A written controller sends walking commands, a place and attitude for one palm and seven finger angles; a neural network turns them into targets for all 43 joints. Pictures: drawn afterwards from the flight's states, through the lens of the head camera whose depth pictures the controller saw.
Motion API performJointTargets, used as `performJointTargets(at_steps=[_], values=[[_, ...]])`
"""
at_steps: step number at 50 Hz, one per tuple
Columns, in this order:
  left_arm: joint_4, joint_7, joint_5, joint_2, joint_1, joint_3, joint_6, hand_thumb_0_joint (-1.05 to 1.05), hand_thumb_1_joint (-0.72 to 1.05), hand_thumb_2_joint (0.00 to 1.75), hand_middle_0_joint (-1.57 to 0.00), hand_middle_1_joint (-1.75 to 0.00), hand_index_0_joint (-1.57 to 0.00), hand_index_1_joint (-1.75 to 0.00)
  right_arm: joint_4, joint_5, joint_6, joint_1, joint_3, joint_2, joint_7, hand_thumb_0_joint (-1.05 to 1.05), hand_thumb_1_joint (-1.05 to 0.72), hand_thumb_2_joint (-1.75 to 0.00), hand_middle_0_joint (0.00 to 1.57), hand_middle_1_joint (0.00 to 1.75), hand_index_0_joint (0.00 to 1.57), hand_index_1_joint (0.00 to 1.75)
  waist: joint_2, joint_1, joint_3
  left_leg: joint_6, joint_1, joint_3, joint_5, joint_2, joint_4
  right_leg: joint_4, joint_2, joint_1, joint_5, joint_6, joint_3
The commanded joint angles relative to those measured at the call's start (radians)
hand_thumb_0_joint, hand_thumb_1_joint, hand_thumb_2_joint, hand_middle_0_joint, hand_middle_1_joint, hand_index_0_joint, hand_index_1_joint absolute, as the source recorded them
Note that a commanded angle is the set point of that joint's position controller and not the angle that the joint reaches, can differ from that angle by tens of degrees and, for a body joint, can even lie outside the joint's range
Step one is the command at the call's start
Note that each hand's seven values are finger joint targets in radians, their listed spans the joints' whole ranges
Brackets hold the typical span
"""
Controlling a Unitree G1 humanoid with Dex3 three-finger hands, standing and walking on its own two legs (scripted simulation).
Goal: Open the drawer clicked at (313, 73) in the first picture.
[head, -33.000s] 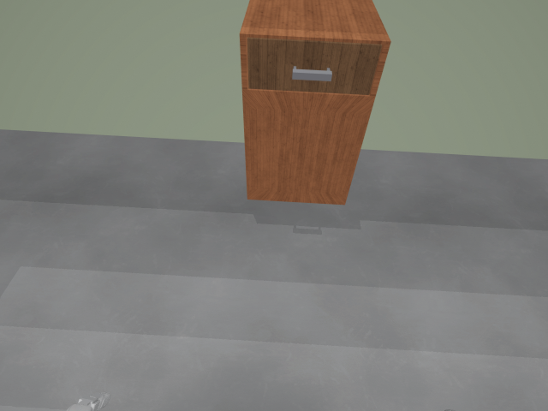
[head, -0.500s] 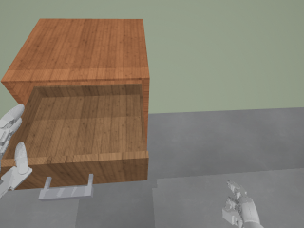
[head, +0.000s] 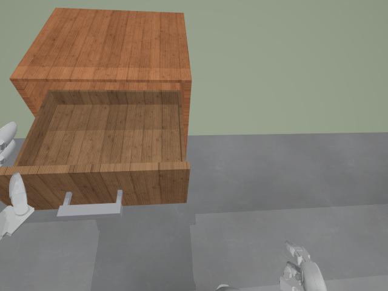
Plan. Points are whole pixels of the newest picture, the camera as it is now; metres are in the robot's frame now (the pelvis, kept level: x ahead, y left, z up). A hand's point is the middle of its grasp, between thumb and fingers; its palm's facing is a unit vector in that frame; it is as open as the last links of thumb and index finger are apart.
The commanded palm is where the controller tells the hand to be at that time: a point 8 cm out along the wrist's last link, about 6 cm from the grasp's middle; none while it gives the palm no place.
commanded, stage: step back with the hand held close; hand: left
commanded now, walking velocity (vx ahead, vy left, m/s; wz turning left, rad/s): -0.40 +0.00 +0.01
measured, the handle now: (92, 203) +0.31 +0.25 -0.06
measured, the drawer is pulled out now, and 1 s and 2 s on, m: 0.30 0.30 0.30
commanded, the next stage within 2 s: stop stepping back and stand still in 0.40 s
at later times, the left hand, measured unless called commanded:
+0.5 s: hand out of the picture +0.07 +0.18 +0.16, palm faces +0.29 -0.81 -0.51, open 7.4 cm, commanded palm +0.00 +0.22 +0.19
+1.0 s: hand out of the picture -0.07 +0.17 +0.16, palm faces +0.38 -0.84 -0.39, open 7.4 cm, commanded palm -0.14 +0.21 +0.19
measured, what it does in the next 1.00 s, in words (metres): walks backwards: right foot, then left foot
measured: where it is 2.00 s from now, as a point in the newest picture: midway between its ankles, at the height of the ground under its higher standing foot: outside the picture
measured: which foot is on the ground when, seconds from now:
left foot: down 0.00-0.26, up 0.28-0.54, down 0.56-0.76, up 0.78-0.96, down 0.98-1.00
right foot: up 0.00-0.18, down 0.20-0.98, up 1.00-1.00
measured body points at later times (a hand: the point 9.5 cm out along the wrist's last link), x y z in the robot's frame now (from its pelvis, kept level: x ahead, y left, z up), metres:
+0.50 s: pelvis -0.13 -0.06 +0.01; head -0.09 -0.05 +0.46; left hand +0.05 +0.22 +0.19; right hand +0.05 -0.31 -0.07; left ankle -0.17 +0.08 -0.69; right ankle -0.11 -0.13 -0.73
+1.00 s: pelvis -0.27 -0.07 -0.01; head -0.28 -0.05 +0.44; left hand -0.10 +0.21 +0.19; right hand -0.11 -0.31 -0.08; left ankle -0.28 +0.04 -0.73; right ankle -0.13 -0.13 -0.71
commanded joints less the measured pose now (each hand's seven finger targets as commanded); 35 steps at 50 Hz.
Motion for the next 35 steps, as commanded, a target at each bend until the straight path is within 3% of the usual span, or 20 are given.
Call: performJointTargets(at_steps=[1,5,7,10,11,12,13,14,15,16,19,22,25,26,28,29,30,32,34,35], values=[[-0.324,0.026,-0.015,0.106,0.009,0.088,-0.084,0.00,0.90,0.90,-0.20,-0.30,-0.20,-0.30,-0.145,-0.005,-0.101,-0.078,-0.056,-0.122,-0.004,0.00,-0.90,-0.90,0.20,0.30,0.20,0.30,0.236,0.015,-0.198,0.112,0.121,-0.189,0.652,0.315,-0.165,0.131,-0.015,0.059,-0.091,0.006,0.030],[-0.220,0.016,-0.014,0.076,0.027,0.068,-0.060,0.00,0.90,0.90,-0.20,-0.30,-0.20,-0.30,-0.108,0.004,-0.105,-0.090,-0.057,-0.138,0.008,0.00,-0.90,-0.90,0.20,0.30,0.20,0.30,0.256,0.008,-0.182,0.086,0.229,-0.138,0.700,0.284,-0.141,-0.079,0.000,0.071,-0.025,0.011,-0.028],[-0.180,0.009,-0.025,0.084,0.000,0.074,-0.059,0.00,0.90,0.90,-0.20,-0.30,-0.20,-0.30,-0.101,0.004,-0.106,-0.114,-0.047,-0.138,0.009,0.00,-0.90,-0.90,0.20,0.30,0.20,0.30,0.246,0.009,-0.162,0.086,0.180,-0.177,0.616,0.292,-0.150,-0.185,-0.009,0.129,0.003,0.012,-0.015],[-0.175,-0.004,-0.028,0.129,0.017,0.122,-0.071,0.00,0.90,0.90,-0.20,-0.30,-0.20,-0.30,-0.112,0.012,-0.091,-0.142,-0.044,-0.150,0.013,0.00,-0.90,-0.90,0.20,0.30,0.20,0.30,0.209,0.028,-0.188,0.059,0.116,-0.143,0.448,0.253,-0.094,-0.400,-0.021,0.264,0.212,0.011,-0.030],[-0.187,-0.013,-0.033,0.129,0.010,0.120,-0.078,0.00,0.90,0.90,-0.20,-0.30,-0.20,-0.30,-0.126,0.022,-0.084,-0.151,-0.041,-0.148,0.017,0.00,-0.90,-0.90,0.20,0.30,0.20,0.30,0.154,0.032,-0.200,0.036,0.089,-0.110,0.370,0.216,-0.055,-0.447,-0.037,0.306,0.319,0.007,-0.038],[-0.200,-0.017,-0.031,0.154,0.018,0.135,-0.086,0.00,0.90,0.90,-0.20,-0.30,-0.20,-0.30,-0.140,0.032,-0.073,-0.150,-0.042,-0.138,0.021,0.00,-0.90,-0.90,0.20,0.30,0.20,0.30,0.052,0.029,-0.233,0.007,0.070,-0.031,0.267,0.151,0.035,-0.456,-0.107,0.322,0.480,-0.016,0.009],[-0.203,-0.020,-0.031,0.153,0.030,0.126,-0.092,0.00,0.90,0.90,-0.20,-0.30,-0.20,-0.30,-0.158,0.049,-0.067,-0.143,-0.052,-0.122,0.021,0.00,-0.90,-0.90,0.20,0.30,0.20,0.30,-0.140,0.024,-0.274,-0.036,-0.015,0.065,0.042,0.040,0.213,-0.448,-0.237,0.366,0.797,-0.068,0.121],[-0.182,-0.018,-0.037,0.165,0.057,0.134,-0.093,0.00,0.90,0.90,-0.20,-0.30,-0.20,-0.30,-0.176,0.073,-0.069,-0.159,-0.069,-0.131,0.020,0.00,-0.90,-0.90,0.20,0.30,0.20,0.30,-0.252,0.034,-0.280,-0.048,-0.119,0.026,-0.238,-0.044,0.458,-0.425,-0.354,0.365,0.955,-0.124,0.209],[-0.145,-0.008,-0.042,0.187,0.121,0.174,-0.084,0.00,0.90,0.90,-0.20,-0.30,-0.20,-0.30,-0.164,0.071,-0.061,-0.149,-0.068,-0.128,0.014,0.00,-0.90,-0.90,0.20,0.30,0.20,0.30,-0.197,0.042,-0.312,-0.047,-0.164,-0.049,-0.274,-0.034,0.614,-0.404,-0.385,0.355,0.938,-0.156,0.181],[-0.140,-0.004,-0.046,0.157,0.150,0.161,-0.077,0.00,0.90,0.90,-0.20,-0.30,-0.20,-0.30,-0.172,0.061,-0.049,-0.170,-0.049,-0.095,0.005,0.00,-0.90,-0.90,0.20,0.30,0.20,0.30,-0.124,0.033,-0.275,-0.056,-0.223,-0.081,-0.264,-0.002,0.641,-0.395,-0.382,0.359,0.865,-0.183,0.173],[-0.120,0.019,-0.017,0.123,0.106,0.129,-0.071,0.00,0.90,0.90,-0.20,-0.30,-0.20,-0.30,-0.163,0.034,-0.002,-0.208,-0.010,-0.058,-0.029,0.00,-0.90,-0.90,0.20,0.30,0.20,0.30,-0.045,0.000,-0.187,-0.070,-0.212,-0.032,-0.278,0.024,0.539,-0.388,-0.303,0.320,0.913,-0.166,0.116],[-0.135,0.038,0.000,0.110,0.035,0.090,-0.063,0.00,0.90,0.90,-0.20,-0.30,-0.20,-0.30,-0.159,0.021,0.006,-0.180,-0.006,-0.086,-0.044,0.00,-0.90,-0.90,0.20,0.30,0.20,0.30,-0.042,-0.008,-0.172,-0.055,-0.116,-0.013,-0.232,0.036,0.165,-0.358,-0.250,0.378,0.902,-0.132,0.100],[-0.198,0.048,-0.004,0.121,0.036,0.065,-0.052,0.00,0.90,0.90,-0.20,-0.30,-0.20,-0.30,-0.135,0.022,0.013,-0.137,-0.028,-0.108,-0.048,0.00,-0.90,-0.90,0.20,0.30,0.20,0.30,0.024,-0.017,-0.199,-0.048,0.052,0.037,0.050,0.031,-0.203,-0.322,-0.195,0.394,0.743,-0.070,0.056],[-0.233,0.050,-0.005,0.119,0.034,0.065,-0.058,0.00,0.90,0.90,-0.20,-0.30,-0.20,-0.30,-0.145,0.020,0.011,-0.101,-0.038,-0.123,-0.042,0.00,-0.90,-0.90,0.20,0.30,0.20,0.30,0.066,-0.015,-0.228,-0.029,0.109,0.019,0.188,0.068,-0.263,-0.285,-0.162,0.403,0.624,-0.039,0.029],[-0.291,0.050,-0.008,0.148,0.047,0.089,-0.068,0.00,0.90,0.90,-0.20,-0.30,-0.20,-0.30,-0.168,0.034,-0.025,-0.089,-0.068,-0.150,-0.027,0.00,-0.90,-0.90,0.20,0.30,0.20,0.30,0.190,0.014,-0.258,0.043,0.197,-0.122,0.433,0.248,-0.201,-0.221,-0.085,0.277,0.292,0.010,0.008],[-0.304,0.043,-0.018,0.152,0.082,0.098,-0.068,0.00,0.90,0.90,-0.20,-0.30,-0.20,-0.30,-0.178,0.047,-0.042,-0.085,-0.070,-0.151,-0.016,0.00,-0.90,-0.90,0.20,0.30,0.20,0.30,0.192,0.024,-0.260,0.049,0.200,-0.113,0.398,0.266,-0.188,-0.209,-0.070,0.243,0.130,0.010,0.009],[-0.264,0.048,-0.017,0.172,0.133,0.148,-0.058,0.00,0.90,0.90,-0.20,-0.30,-0.20,-0.30,-0.169,0.041,-0.055,-0.099,-0.068,-0.118,-0.017,0.00,-0.90,-0.90,0.20,0.30,0.20,0.30,0.277,0.021,-0.268,0.057,0.175,-0.119,0.307,0.254,-0.202,-0.196,-0.058,0.215,0.045,0.002,0.002],[-0.323,0.051,-0.011,0.161,0.043,0.134,-0.050,0.00,0.90,0.90,-0.20,-0.30,-0.20,-0.30,-0.183,0.031,-0.059,-0.123,-0.032,-0.115,-0.012,0.00,-0.90,-0.90,0.20,0.30,0.20,0.30,0.315,0.013,-0.137,0.057,-0.084,-0.124,0.010,0.244,-0.285,-0.148,-0.046,0.319,-0.021,0.006,-0.020],[-0.250,0.051,-0.009,0.119,0.030,0.098,-0.043,0.00,0.90,0.90,-0.20,-0.30,-0.20,-0.30,-0.171,0.042,-0.067,-0.109,-0.030,-0.135,-0.007,0.00,-0.90,-0.90,0.20,0.30,0.20,0.30,0.220,0.003,-0.073,0.045,-0.214,-0.081,-0.272,0.185,-0.256,-0.241,-0.045,0.413,0.027,0.011,0.000],[-0.235,0.050,-0.010,0.114,0.004,0.087,-0.039,0.00,0.90,0.90,-0.20,-0.30,-0.20,-0.30,-0.167,0.044,-0.069,-0.094,-0.038,-0.140,-0.007,0.00,-0.90,-0.90,0.20,0.30,0.20,0.30,0.139,-0.006,-0.066,0.032,-0.182,-0.048,-0.312,0.140,-0.204,-0.310,-0.055,0.371,-0.024,0.008,0.032]])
